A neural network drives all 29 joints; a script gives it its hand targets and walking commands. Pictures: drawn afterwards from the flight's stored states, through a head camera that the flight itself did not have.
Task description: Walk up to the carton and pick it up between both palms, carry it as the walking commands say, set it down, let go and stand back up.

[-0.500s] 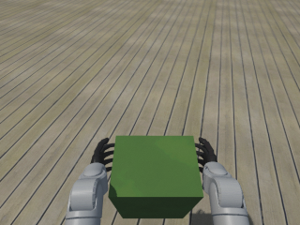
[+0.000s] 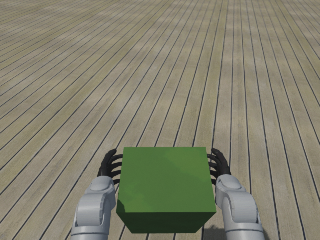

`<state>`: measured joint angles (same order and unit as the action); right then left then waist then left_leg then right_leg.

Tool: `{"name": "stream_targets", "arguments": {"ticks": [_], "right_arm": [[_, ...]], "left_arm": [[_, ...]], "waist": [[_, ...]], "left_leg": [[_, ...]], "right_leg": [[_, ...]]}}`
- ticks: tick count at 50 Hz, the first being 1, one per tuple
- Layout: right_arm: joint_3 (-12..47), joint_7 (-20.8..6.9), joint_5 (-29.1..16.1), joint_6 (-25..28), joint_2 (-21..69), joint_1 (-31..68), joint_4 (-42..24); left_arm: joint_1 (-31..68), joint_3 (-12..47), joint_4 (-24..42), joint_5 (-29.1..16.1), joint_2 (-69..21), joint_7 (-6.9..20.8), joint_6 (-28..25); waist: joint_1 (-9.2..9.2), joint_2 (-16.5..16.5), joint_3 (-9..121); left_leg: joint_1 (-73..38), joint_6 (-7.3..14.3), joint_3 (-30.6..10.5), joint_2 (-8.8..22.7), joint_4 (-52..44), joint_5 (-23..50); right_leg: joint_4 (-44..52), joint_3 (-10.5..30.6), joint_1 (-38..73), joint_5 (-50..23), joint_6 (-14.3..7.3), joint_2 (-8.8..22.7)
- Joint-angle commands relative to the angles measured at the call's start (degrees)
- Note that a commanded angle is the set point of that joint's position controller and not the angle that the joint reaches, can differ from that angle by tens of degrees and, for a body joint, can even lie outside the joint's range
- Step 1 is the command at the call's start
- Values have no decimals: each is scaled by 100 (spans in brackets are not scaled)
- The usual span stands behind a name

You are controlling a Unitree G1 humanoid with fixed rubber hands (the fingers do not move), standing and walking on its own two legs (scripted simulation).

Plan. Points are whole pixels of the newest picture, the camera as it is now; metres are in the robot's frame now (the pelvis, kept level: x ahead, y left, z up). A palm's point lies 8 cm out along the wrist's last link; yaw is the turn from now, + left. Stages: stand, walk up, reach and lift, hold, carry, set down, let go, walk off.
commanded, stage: carry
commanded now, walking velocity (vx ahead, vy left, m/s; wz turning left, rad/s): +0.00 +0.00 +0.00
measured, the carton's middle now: (164, 195) +0.27 +0.00 -0.03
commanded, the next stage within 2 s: hold in 0.88 s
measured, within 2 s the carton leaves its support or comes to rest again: neither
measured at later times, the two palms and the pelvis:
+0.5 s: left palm (98, 182) +0.27 +0.16 +0.05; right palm (216, 182) +0.27 -0.12 +0.05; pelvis -0.01 +0.02 +0.00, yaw +0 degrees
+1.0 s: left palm (98, 192) +0.26 +0.16 +0.03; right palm (215, 193) +0.25 -0.12 +0.02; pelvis -0.02 +0.02 +0.00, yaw -3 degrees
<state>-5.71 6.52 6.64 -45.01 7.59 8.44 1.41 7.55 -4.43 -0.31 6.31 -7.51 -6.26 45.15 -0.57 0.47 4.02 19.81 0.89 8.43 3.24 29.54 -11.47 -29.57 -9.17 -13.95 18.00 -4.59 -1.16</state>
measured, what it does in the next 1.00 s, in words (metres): stands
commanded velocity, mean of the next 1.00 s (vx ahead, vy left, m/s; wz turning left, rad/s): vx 0.00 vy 0.00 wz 0.00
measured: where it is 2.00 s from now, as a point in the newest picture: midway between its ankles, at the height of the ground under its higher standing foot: outside the picture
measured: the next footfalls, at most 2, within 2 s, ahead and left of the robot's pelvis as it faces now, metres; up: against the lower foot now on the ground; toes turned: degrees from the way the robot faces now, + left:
none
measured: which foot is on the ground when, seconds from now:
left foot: down 0.00-1.00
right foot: down 0.00-1.00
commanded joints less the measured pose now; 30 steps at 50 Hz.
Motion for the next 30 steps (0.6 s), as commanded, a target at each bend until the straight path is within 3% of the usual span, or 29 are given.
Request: {"name": "stream_targets", "arguments": {"ticks": [1,30], "right_arm": [[2459,-792,-1026,216,3909,2279,-815],[2275,-722,-1040,201,3687,2217,-860]], "left_arm": [[2217,2437,771,-1007,-3999,746,-198],[2213,2299,740,-1054,-3892,633,-202]], "waist": [[-18,21,1539],[-6,-62,1537]], "left_leg": [[-865,191,-516,487,-173,833],[-923,302,-643,565,-453,804]], "right_leg": [[550,793,245,-1911,92,1000],[507,728,102,-1142,-17,907]]}}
